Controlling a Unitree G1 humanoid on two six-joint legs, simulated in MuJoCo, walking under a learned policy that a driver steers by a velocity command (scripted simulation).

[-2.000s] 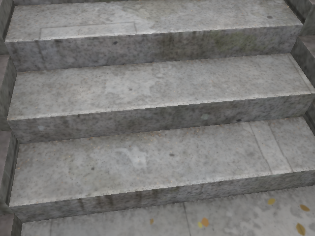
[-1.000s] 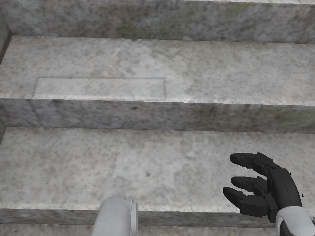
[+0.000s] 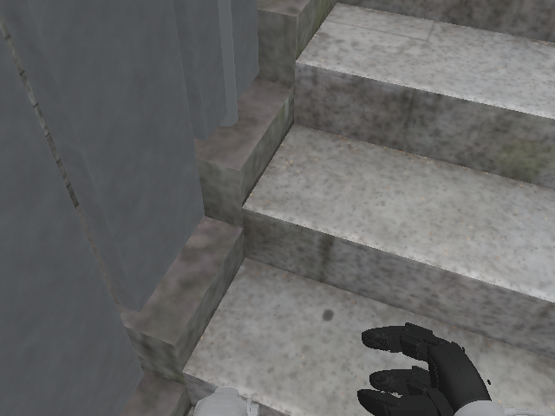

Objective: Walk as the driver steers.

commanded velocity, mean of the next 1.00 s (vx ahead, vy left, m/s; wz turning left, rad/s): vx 0.50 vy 0.00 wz -0.53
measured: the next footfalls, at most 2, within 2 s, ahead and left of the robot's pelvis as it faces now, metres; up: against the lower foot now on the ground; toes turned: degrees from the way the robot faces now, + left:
left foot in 0.04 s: +0.23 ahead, +0.14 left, +0.16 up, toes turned +2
right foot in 0.72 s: +0.47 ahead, -0.23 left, +0.32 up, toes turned -25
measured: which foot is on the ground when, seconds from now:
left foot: up 0.00-0.02, down 0.04-0.76, up 0.78-1.00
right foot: down 0.00-0.06, up 0.08-0.70, down 0.72-1.00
